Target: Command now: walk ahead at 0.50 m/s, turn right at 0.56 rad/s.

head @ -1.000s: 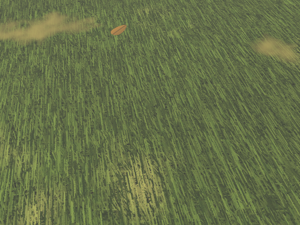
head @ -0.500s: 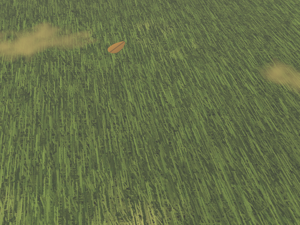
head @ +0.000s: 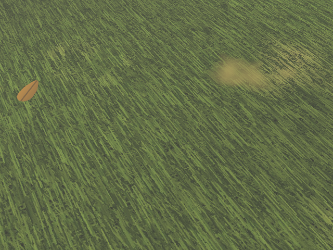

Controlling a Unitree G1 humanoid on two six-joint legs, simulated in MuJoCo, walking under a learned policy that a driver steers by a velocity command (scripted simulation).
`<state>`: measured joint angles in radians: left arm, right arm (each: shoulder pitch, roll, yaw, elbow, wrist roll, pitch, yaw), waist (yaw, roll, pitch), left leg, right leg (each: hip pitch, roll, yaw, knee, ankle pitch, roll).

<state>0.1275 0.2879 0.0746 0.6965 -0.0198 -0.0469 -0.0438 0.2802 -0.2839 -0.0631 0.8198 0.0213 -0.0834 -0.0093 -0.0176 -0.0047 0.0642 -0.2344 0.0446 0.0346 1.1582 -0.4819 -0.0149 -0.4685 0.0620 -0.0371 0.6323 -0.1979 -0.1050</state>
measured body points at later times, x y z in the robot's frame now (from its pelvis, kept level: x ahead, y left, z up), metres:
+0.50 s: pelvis +0.22 +0.03 +0.01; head +0.26 +0.04 +0.45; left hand +0.36 +0.31 -0.11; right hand +0.38 -0.24 -0.09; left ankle +0.33 +0.12 -0.72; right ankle +0.13 -0.08 -0.64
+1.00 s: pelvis +0.27 -0.01 +0.02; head +0.31 -0.02 +0.47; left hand +0.31 +0.30 -0.06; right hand +0.51 -0.25 -0.08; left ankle +0.23 +0.12 -0.63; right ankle +0.32 -0.12 -0.72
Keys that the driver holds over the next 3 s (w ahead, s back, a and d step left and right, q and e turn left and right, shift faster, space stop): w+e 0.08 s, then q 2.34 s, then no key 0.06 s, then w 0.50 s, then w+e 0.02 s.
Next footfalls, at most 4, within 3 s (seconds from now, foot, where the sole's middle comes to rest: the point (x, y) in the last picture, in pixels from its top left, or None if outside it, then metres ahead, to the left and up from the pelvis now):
0.38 left None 0.37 0.12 -0.76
0.80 right None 0.36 -0.11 -0.76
1.22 left None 0.25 0.13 -0.76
1.66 right None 0.38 -0.04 -0.76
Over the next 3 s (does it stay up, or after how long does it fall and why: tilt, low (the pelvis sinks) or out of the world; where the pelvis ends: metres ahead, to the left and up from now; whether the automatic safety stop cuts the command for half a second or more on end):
stays up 0.23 0.16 0.01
